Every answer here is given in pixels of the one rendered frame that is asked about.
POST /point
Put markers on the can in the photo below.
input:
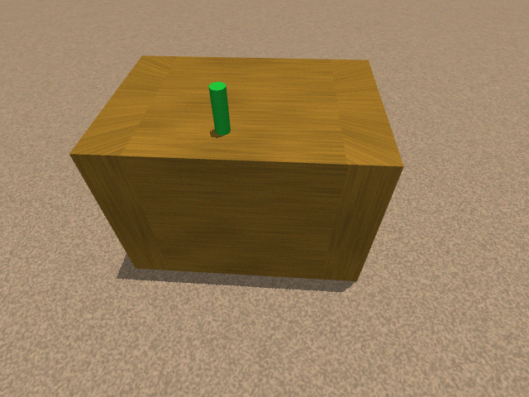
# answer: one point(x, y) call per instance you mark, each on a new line
point(220, 110)

